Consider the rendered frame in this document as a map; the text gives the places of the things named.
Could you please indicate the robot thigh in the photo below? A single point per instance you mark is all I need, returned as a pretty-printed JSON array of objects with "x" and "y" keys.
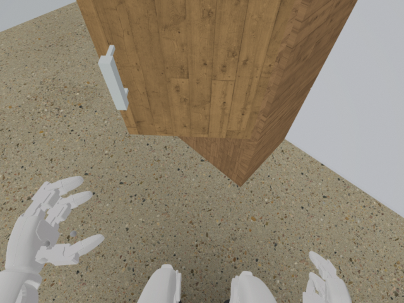
[
  {"x": 250, "y": 289},
  {"x": 164, "y": 286}
]

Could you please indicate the robot right thigh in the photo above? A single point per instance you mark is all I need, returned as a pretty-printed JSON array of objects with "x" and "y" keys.
[{"x": 250, "y": 289}]

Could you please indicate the left robot hand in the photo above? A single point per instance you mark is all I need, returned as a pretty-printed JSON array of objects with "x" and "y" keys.
[{"x": 26, "y": 250}]

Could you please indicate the robot left forearm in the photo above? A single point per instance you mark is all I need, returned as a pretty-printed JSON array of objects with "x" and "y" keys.
[{"x": 19, "y": 286}]

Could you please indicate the right robot hand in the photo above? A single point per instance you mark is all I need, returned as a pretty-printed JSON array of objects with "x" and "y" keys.
[{"x": 333, "y": 290}]

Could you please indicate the cupboard door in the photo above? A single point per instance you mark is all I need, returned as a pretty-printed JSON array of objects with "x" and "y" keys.
[{"x": 196, "y": 68}]

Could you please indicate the handle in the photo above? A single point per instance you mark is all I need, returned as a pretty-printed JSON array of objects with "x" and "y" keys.
[{"x": 111, "y": 76}]

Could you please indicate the robot left thigh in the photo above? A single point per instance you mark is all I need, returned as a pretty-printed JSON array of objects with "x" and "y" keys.
[{"x": 164, "y": 286}]

